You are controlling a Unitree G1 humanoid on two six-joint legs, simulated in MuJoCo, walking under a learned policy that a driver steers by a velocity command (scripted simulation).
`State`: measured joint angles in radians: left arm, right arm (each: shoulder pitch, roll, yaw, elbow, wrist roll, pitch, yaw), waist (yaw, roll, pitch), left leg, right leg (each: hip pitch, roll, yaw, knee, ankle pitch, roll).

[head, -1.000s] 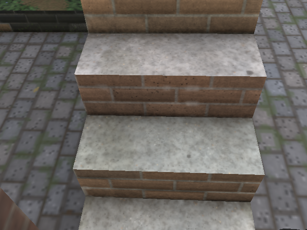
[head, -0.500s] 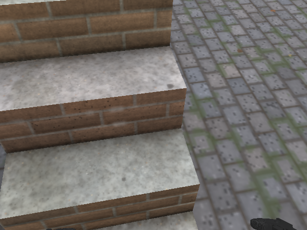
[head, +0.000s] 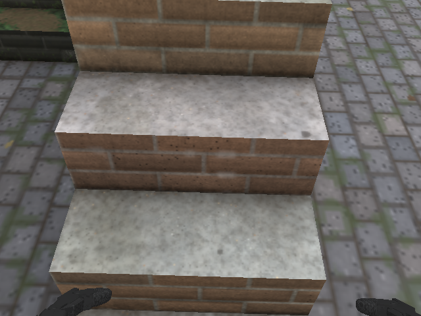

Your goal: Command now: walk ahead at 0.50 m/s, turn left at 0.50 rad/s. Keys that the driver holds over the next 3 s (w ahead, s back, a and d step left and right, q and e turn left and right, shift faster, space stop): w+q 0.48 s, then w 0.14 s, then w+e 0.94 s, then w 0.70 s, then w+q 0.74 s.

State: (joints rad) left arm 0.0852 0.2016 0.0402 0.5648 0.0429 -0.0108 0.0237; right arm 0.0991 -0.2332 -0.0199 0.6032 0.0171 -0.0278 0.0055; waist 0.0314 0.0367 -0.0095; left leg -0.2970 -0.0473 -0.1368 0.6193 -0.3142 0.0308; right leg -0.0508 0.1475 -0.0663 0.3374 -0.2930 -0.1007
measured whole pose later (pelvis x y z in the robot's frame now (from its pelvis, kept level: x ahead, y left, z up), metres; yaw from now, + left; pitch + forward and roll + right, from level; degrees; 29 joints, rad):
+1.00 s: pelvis +0.05 -0.01 +0.01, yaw +12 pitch +1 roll +1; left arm 0.17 0.23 -0.01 0.61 0.00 -0.04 -0.01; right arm -0.01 -0.22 0.02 0.63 -0.02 -0.04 0.02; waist 0.04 -0.01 0.00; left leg -0.18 -0.01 -0.01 0.44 -0.28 0.00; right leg -0.18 0.00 0.10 0.47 -0.30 0.02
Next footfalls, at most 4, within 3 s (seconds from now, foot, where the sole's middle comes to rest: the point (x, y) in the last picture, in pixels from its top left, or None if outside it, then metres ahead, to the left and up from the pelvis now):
0.42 right None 0.08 -0.14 -0.77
2.04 left None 0.30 0.11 -0.57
2.62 right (296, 228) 0.60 -0.17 -0.36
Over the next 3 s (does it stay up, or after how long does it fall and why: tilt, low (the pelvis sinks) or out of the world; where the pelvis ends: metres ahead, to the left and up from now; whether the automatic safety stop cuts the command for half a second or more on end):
stays up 0.53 0.02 0.41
